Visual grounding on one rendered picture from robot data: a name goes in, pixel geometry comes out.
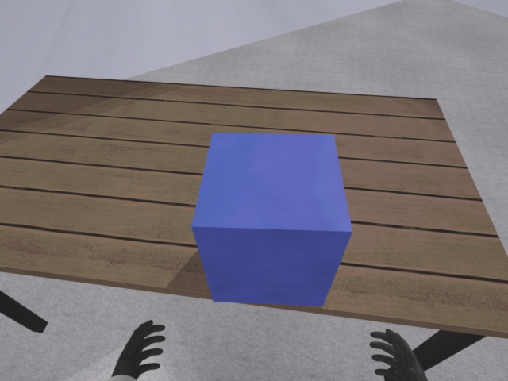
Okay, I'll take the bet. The right robot hand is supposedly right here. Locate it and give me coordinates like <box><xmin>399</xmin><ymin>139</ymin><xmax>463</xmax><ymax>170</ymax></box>
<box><xmin>369</xmin><ymin>329</ymin><xmax>428</xmax><ymax>381</ymax></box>

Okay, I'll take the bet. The table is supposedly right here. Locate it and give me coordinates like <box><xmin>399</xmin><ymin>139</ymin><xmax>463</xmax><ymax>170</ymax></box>
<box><xmin>0</xmin><ymin>75</ymin><xmax>508</xmax><ymax>381</ymax></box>

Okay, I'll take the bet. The left robot hand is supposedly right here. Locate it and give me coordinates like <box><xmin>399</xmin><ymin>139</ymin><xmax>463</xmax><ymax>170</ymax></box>
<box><xmin>111</xmin><ymin>320</ymin><xmax>165</xmax><ymax>380</ymax></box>

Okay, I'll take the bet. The carton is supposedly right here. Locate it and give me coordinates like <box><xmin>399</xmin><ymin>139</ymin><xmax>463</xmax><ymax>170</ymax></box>
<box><xmin>191</xmin><ymin>133</ymin><xmax>352</xmax><ymax>306</ymax></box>

